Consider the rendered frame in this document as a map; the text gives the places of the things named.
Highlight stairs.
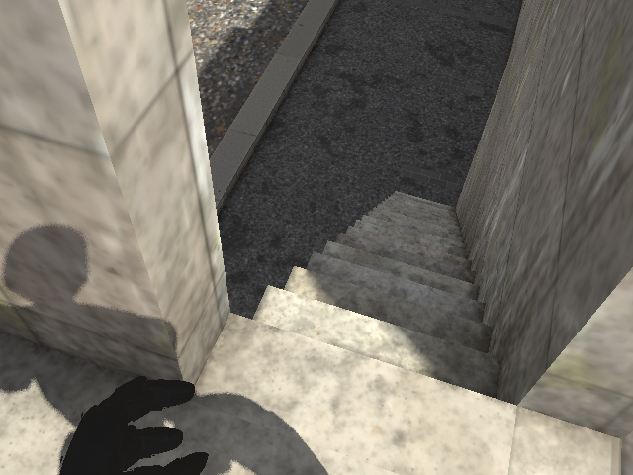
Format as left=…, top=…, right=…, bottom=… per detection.
left=252, top=191, right=502, bottom=398

